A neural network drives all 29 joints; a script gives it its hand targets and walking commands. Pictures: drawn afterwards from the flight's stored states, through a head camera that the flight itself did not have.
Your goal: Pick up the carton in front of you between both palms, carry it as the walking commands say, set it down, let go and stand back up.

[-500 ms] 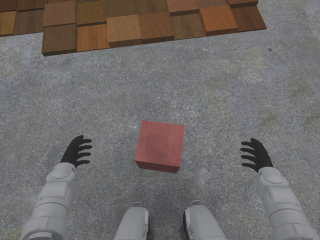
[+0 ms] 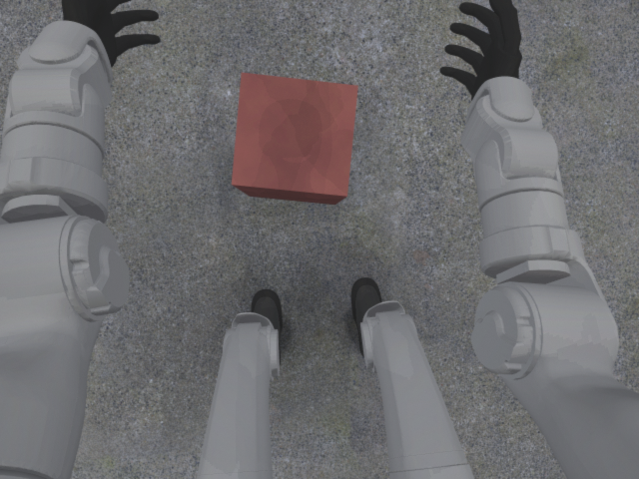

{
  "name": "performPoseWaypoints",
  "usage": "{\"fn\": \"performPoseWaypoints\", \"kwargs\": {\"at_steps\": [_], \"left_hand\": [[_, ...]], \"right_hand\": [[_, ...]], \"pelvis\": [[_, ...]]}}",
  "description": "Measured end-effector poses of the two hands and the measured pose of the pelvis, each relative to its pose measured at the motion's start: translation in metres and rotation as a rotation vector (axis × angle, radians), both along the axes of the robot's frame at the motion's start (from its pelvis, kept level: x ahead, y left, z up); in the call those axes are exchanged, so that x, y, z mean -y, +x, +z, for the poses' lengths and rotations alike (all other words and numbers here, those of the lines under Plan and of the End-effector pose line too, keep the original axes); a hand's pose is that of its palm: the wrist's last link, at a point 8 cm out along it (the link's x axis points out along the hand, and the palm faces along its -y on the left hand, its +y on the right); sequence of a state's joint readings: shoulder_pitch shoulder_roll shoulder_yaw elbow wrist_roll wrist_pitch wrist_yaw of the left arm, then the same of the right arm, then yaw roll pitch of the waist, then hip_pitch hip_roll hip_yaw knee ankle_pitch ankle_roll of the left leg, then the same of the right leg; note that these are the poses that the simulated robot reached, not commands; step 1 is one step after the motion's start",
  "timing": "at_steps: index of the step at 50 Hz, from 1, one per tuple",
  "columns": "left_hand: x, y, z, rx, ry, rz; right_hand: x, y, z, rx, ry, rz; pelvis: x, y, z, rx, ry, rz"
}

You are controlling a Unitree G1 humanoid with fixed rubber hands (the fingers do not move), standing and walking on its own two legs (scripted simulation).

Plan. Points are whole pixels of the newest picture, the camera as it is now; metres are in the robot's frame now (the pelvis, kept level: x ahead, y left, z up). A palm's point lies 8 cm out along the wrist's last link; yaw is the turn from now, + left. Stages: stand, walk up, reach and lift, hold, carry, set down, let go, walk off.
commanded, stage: reach and lift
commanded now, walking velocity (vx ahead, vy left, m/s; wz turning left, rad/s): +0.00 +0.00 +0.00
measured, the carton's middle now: (295, 149) +0.54 +0.01 -0.52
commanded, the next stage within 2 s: none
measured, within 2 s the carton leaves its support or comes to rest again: leaves its support in 1.74 s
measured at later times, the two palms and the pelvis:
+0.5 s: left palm (179, 110) +0.56 +0.19 -0.30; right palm (426, 136) +0.50 -0.19 -0.30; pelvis +0.01 -0.01 -0.14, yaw -2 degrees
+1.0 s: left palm (203, 134) +0.56 +0.19 -0.45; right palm (392, 148) +0.52 -0.17 -0.45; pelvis -0.02 +0.00 -0.27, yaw -3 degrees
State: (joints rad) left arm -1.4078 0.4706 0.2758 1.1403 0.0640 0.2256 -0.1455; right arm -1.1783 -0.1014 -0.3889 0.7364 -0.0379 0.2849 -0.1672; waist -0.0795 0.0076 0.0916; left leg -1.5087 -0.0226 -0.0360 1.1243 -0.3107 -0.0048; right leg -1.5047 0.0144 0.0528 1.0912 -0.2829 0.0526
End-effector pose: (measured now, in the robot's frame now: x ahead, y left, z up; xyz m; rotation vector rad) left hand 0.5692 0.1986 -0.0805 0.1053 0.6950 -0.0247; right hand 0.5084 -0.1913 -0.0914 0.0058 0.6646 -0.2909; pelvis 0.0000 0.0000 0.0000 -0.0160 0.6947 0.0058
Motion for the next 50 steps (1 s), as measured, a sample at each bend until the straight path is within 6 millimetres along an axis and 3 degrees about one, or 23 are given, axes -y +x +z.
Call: {"fn": "performPoseWaypoints", "kwargs": {"at_steps": [7, 14, 20, 28, 32, 37, 42, 50], "left_hand": [[-0.001, 0.016, -0.037, 0.018, 0.001, 0.007], [0.0, 0.006, -0.086, -0.02, 0.01, 0.02], [0.01, -0.011, -0.159, -0.05, 0.013, 0.033], [0.011, -0.005, -0.253, 0.001, 0.031, 0.055], [0.008, -0.007, -0.289, 0.005, 0.039, 0.056], [0.005, -0.009, -0.32, -0.007, 0.03, 0.058], [0.007, -0.008, -0.347, -0.032, 0.013, 0.051], [0.01, -0.006, -0.371, -0.038, 0.02, 0.039]], "right_hand": [[-0.01, 0.013, -0.034, 0.001, -0.002, 0.002], [-0.01, 0.006, -0.083, -0.039, 0.003, 0.005], [-0.002, -0.011, -0.154, -0.081, 0.006, -0.004], [-0.001, -0.001, -0.243, -0.028, 0.009, 0.013], [-0.005, 0.001, -0.279, -0.024, 0.023, 0.014], [-0.013, -0.001, -0.315, -0.054, 0.025, 0.024], [-0.015, -0.002, -0.342, -0.094, 0.008, 0.034], [-0.017, 0.007, -0.36, -0.094, 0.014, 0.048]], "pelvis": [[0.0, 0.016, -0.001, -0.084, -0.009, -0.001], [0.0, 0.031, -0.024, -0.191, -0.019, 0.003], [0.002, 0.028, -0.077, -0.245, -0.022, -0.002], [0.006, 0.0, -0.169, -0.187, -0.021, -0.019], [0.006, -0.013, -0.206, -0.13, -0.023, -0.023], [0.004, -0.024, -0.238, -0.058, -0.027, -0.023], [0.001, -0.027, -0.256, -0.015, -0.039, -0.014], [-0.002, -0.019, -0.269, 0.02, -0.047, -0.019]]}}
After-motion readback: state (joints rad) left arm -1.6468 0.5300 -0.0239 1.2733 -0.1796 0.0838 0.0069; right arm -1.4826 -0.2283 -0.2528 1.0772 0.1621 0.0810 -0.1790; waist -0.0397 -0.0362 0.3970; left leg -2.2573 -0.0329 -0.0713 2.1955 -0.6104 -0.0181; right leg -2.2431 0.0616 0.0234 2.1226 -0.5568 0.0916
